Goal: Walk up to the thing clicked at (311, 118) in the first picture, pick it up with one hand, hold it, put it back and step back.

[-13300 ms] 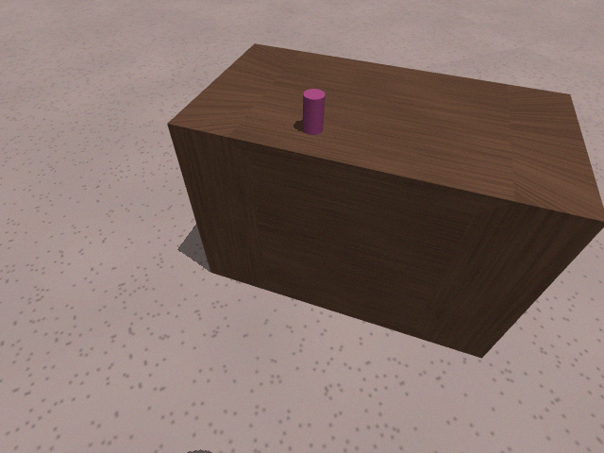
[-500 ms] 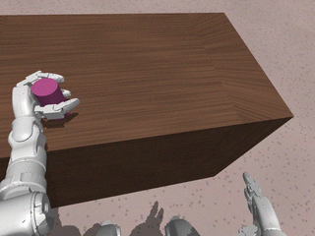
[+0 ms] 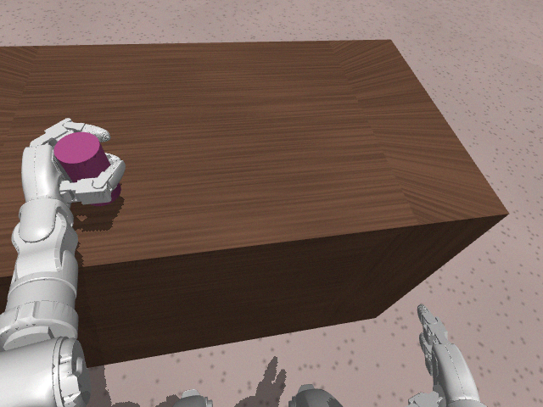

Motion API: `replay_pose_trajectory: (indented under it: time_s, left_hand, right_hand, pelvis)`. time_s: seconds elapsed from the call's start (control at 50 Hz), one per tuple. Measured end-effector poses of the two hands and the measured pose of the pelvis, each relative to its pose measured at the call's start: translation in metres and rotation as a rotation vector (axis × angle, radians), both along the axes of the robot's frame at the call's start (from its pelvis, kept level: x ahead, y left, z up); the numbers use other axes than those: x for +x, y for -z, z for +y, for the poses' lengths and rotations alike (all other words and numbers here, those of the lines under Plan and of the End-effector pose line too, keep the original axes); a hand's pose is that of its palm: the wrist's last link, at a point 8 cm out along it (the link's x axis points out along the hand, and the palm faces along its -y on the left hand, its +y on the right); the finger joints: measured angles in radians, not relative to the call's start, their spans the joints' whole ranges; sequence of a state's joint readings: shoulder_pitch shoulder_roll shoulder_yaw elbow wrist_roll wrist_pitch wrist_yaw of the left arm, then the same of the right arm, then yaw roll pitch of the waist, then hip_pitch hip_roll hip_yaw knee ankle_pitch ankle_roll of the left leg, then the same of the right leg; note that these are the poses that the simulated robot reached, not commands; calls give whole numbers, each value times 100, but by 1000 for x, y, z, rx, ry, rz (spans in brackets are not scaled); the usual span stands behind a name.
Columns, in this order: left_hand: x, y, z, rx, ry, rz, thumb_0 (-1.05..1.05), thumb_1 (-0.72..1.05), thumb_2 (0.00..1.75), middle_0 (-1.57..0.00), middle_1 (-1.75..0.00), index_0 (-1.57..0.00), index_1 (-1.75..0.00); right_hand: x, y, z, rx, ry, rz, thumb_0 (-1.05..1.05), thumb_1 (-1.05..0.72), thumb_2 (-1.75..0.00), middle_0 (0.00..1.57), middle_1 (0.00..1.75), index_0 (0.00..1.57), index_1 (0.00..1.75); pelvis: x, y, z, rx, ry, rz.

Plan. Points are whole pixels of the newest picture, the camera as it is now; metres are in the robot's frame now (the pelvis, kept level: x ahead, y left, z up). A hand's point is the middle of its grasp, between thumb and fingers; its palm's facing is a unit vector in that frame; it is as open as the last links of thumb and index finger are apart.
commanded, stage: settle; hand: left
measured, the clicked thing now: (91, 171) +0.46 +0.22 +0.07
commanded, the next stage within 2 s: lift in 0.56 s
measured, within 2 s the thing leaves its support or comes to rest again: neither
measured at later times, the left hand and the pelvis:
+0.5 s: hand (89, 147) +0.47 +0.21 +0.11, palm faces +0.14 -0.99 +0.00, open 7.3 cm; pelvis +0.00 +0.00 +0.01, yaw +0 degrees
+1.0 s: hand (85, 133) +0.45 +0.20 +0.15, palm faces +0.14 -0.99 +0.00, open 7.3 cm; pelvis +0.01 +0.00 +0.03, yaw +0 degrees
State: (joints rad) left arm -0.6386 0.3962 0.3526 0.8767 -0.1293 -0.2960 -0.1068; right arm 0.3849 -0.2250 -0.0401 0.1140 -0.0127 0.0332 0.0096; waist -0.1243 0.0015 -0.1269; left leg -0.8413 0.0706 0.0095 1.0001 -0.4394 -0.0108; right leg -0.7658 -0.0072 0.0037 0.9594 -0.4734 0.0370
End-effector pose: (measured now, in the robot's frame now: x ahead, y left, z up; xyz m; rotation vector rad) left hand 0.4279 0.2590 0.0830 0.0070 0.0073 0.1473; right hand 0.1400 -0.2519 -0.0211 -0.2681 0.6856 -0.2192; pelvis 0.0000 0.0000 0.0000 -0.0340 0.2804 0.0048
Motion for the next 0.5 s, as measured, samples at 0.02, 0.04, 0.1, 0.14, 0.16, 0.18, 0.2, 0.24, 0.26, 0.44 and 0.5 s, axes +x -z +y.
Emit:
replay_pose_trajectory:
  time_s: [0.02,0.04,0.1,0.14,0.16,0.18,0.2,0.24,0.26,0.44,0.5]
  left_hand:
    - [1,-2,0,1,0,3,0,-8,112,-87,-104,-90,-105]
    - [1,-4,0,3,2,6,0,-8,112,-87,-104,-90,-105]
    - [3,-9,-2,-3,6,10,0,-8,112,-87,-104,-90,-105]
    - [3,-11,-2,-9,6,11,0,-8,112,-87,-104,-90,-105]
    - [4,-12,-3,-10,5,12,0,-8,112,-87,-104,-90,-105]
    - [4,-13,-3,-9,6,13,0,-8,112,-87,-104,-90,-105]
    - [4,-14,-4,-8,6,13,0,-8,112,-87,-104,-90,-105]
    - [5,-16,-4,-7,4,13,0,-8,112,-87,-104,-90,-105]
    - [5,-17,-4,-7,4,13,0,-8,112,-88,-104,-90,-105]
    - [8,-29,-2,-7,4,13,0,-9,112,-88,-104,-90,-105]
    - [9,-32,-1,-6,4,14,0,-9,112,-88,-104,-90,-105]
  right_hand:
    - [0,0,-1,0,4,0,-1,51,-5,6,6,5,6]
    - [-1,0,-2,0,7,2,-1,51,-5,6,6,5,6]
    - [-2,1,-3,7,13,6,-1,52,-5,6,6,5,6]
    - [-3,1,-3,11,15,9,-1,52,-5,6,6,5,6]
    - [-3,2,-3,13,16,11,-1,52,-5,6,6,5,6]
    - [-3,2,-3,15,17,13,-1,52,-5,6,6,5,6]
    - [-4,2,-3,17,19,15,-1,52,-5,6,6,5,6]
    - [-3,2,-4,18,24,17,-1,52,-5,6,6,5,6]
    - [-3,1,-4,18,25,16,-1,52,-5,6,6,5,6]
    - [-1,1,-7,18,44,18,-1,52,-5,6,6,5,6]
    - [1,1,-6,21,48,17,-1,52,-5,6,6,5,6]
  pelvis:
    - [0,-1,0,0,0,-1]
    - [0,-1,0,1,1,-3]
    - [0,-3,0,3,2,-9]
    - [0,-4,0,4,3,-12]
    - [0,-5,-1,4,3,-13]
    - [0,-5,-1,4,3,-14]
    - [0,-6,-1,5,3,-16]
    - [0,-7,-1,6,4,-19]
    - [1,-7,-1,6,4,-20]
    - [3,-12,0,6,4,-31]
    - [4,-13,1,6,4,-34]
